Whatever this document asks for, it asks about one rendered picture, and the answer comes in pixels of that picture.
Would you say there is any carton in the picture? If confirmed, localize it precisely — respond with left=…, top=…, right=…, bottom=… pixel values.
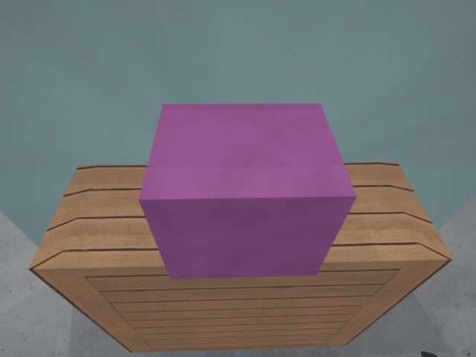
left=138, top=103, right=357, bottom=279

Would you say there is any pedestal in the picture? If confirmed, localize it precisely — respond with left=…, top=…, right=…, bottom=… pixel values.
left=28, top=162, right=453, bottom=353

